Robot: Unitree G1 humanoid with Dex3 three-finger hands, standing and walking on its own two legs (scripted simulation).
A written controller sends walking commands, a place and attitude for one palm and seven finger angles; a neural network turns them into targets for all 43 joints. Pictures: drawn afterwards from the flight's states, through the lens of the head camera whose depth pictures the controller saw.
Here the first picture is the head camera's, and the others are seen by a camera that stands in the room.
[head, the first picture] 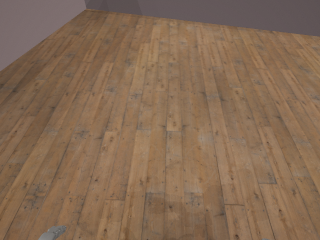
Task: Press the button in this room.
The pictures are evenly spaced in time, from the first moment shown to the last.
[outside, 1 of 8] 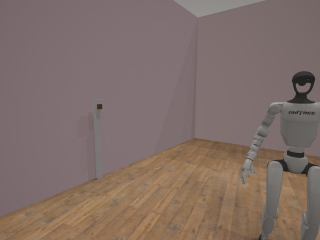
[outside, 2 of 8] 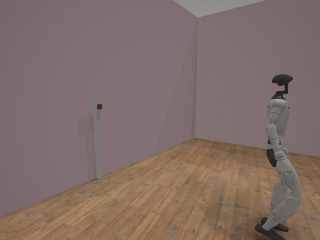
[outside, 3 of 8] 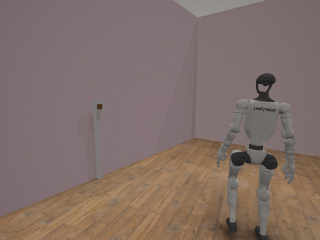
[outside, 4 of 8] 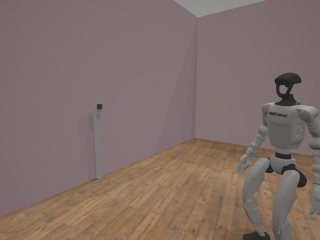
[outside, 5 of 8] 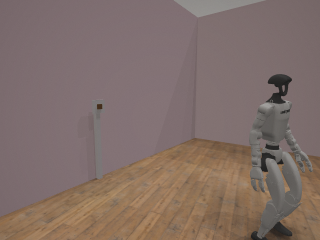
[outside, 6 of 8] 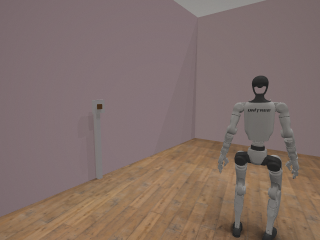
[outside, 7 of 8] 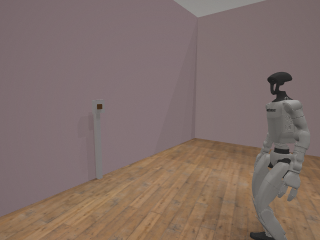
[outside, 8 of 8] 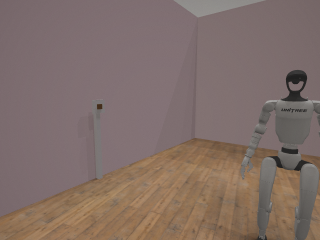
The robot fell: no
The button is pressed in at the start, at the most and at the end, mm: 0 0 0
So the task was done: no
